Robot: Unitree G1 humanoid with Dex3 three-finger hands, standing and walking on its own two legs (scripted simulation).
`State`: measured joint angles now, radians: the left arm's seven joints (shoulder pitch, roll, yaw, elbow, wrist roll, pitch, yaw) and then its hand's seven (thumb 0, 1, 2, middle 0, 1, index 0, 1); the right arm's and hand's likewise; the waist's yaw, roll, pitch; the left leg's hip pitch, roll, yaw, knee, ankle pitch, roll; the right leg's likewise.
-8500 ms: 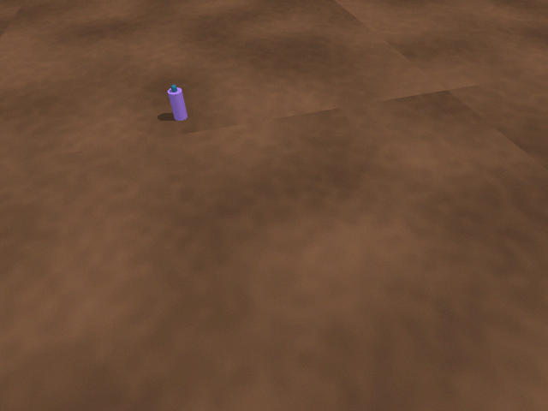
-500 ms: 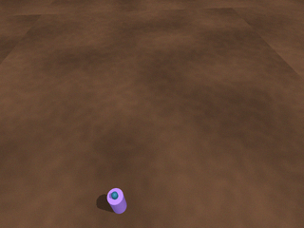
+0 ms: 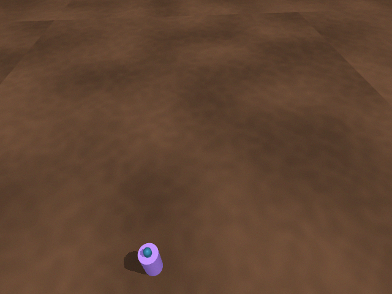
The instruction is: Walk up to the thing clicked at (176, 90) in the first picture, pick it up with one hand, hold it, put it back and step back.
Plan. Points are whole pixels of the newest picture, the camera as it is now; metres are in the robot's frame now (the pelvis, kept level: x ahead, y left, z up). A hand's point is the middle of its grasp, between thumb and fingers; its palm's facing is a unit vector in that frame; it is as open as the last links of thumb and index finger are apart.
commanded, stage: stand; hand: left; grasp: from the side
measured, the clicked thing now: (150, 258) +0.39 +0.22 -0.67
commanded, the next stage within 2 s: go down in 0.42 s
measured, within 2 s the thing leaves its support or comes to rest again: neither
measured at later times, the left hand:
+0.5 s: hand out of the picture +0.07 +0.26 -0.16, palm faces -0.03 -0.94 -0.34, open 7.4 cm
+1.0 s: hand out of the picture +0.14 +0.28 -0.18, palm faces +0.05 -0.94 -0.33, open 15.7 cm
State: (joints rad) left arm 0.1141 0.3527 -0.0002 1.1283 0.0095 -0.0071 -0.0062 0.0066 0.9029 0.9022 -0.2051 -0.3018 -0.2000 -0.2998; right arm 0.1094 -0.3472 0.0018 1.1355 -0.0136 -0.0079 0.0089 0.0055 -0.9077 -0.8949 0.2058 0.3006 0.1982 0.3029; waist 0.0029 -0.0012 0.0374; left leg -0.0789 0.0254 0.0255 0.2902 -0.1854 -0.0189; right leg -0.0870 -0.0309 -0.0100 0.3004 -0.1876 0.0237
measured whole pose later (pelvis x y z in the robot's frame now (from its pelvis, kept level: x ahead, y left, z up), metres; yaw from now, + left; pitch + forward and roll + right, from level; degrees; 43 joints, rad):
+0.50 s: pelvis +0.00 +0.00 +0.00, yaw +0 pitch -1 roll +0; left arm 0.12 0.35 0.00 1.13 0.01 -0.01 -0.01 0.01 0.90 0.90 -0.21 -0.30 -0.20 -0.30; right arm 0.11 -0.35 0.00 1.14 -0.01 -0.01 0.01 0.01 -0.91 -0.89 0.21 0.30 0.20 0.30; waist 0.00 0.00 0.04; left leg -0.08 0.02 0.03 0.29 -0.19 -0.02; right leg -0.09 -0.03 -0.01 0.30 -0.19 0.03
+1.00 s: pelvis -0.01 +0.01 -0.05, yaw +0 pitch +11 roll -1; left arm 0.09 0.35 0.21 0.80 0.06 0.13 -0.07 0.00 -0.15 0.14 -0.06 -0.07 -0.06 -0.06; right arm 0.26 -0.25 -0.03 0.68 0.03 -0.06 -0.01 0.01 -0.92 -0.90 0.21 0.30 0.20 0.30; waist -0.03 0.01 -0.07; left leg -0.62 0.03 0.01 0.84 -0.42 -0.01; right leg -0.60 -0.03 -0.01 0.80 -0.40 0.03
